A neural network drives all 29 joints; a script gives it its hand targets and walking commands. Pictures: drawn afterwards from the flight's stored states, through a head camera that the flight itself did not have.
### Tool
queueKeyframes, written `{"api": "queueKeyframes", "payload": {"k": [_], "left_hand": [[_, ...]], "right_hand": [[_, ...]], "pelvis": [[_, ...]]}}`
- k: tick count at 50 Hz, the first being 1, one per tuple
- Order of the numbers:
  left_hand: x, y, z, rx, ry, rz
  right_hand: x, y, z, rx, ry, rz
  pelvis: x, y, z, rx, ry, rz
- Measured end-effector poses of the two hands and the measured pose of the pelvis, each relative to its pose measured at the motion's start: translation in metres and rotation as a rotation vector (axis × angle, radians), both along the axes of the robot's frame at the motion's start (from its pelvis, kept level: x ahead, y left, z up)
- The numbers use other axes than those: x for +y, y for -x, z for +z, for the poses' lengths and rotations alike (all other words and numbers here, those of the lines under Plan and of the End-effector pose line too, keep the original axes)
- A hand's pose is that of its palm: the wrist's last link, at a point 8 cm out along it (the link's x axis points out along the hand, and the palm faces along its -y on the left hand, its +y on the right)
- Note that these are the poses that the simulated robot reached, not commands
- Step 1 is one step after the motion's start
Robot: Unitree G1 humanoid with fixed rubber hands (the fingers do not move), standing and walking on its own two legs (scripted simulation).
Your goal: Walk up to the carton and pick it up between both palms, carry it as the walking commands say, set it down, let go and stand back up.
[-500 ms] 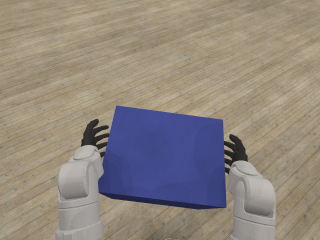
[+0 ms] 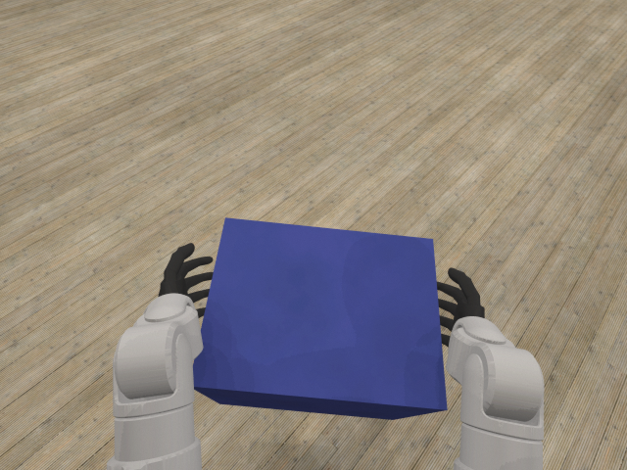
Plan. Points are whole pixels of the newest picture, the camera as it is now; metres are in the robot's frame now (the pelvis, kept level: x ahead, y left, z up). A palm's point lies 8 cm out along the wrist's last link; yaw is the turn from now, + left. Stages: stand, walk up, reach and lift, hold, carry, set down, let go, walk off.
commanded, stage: carry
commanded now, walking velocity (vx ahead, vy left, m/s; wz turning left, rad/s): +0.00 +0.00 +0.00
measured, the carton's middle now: (317, 328) +0.30 -0.01 -0.02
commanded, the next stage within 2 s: none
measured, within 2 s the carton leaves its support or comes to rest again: neither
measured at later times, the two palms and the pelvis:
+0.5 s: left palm (188, 292) +0.29 +0.14 +0.09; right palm (479, 312) +0.28 -0.19 +0.08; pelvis +0.02 -0.01 +0.00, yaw -1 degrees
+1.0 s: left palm (176, 312) +0.27 +0.15 +0.09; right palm (477, 327) +0.26 -0.18 +0.08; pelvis +0.00 -0.01 +0.00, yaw -1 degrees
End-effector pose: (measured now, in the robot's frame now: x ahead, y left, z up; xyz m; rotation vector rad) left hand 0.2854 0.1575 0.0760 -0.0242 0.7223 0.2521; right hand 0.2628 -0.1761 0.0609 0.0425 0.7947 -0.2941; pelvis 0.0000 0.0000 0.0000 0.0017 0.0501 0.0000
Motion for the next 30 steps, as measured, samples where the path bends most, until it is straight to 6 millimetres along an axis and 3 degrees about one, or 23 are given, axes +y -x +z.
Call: {"api": "queueKeyframes", "payload": {"k": [5,12,19,30], "left_hand": [[0.009,-0.005,0.003,-0.048,0.045,0.015],[0.004,0.001,0.015,-0.044,0.042,0.059],[-0.006,-0.008,0.024,-0.028,-0.012,0.041],[-0.017,-0.007,0.014,0.001,0.002,0.018]], "right_hand": [[0.008,-0.007,0.013,-0.049,0.032,0.006],[0.003,-0.017,0.026,-0.042,0.039,0.056],[-0.007,-0.022,0.02,-0.026,0.024,0.075],[-0.018,-0.014,0.016,0.005,0.033,0.046]], "pelvis": [[0.001,-0.009,-0.004,-0.016,-0.002,-0.018],[-0.008,-0.021,0.003,-0.023,-0.001,-0.01],[-0.009,-0.02,0.004,-0.021,0.002,-0.012],[-0.014,-0.013,0.003,-0.023,0.0,-0.02]]}}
